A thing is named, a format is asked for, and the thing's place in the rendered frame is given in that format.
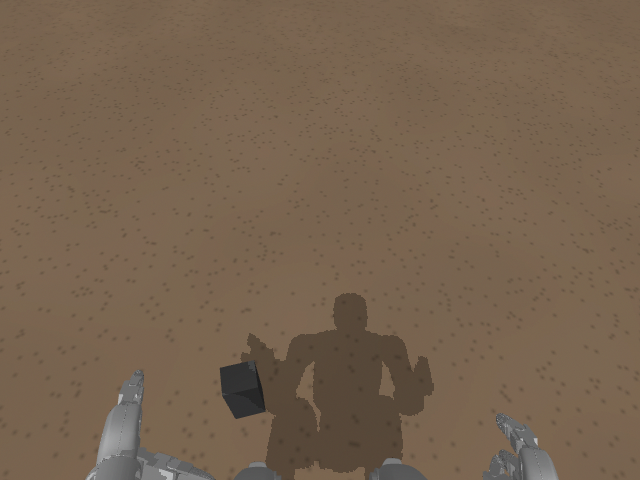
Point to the carton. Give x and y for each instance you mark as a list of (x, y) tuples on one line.
[(242, 389)]

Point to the right robot hand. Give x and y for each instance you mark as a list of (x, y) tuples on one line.
[(532, 462)]

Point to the left robot hand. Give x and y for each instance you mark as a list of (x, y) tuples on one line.
[(121, 438)]

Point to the left robot arm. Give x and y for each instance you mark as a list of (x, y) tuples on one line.
[(117, 468)]

